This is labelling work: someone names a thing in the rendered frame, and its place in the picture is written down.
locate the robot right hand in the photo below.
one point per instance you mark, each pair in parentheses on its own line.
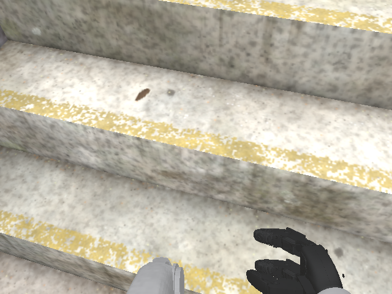
(315,273)

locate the left robot shin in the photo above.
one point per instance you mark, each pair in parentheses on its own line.
(161,259)

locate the robot left thigh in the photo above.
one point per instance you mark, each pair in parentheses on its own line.
(158,278)

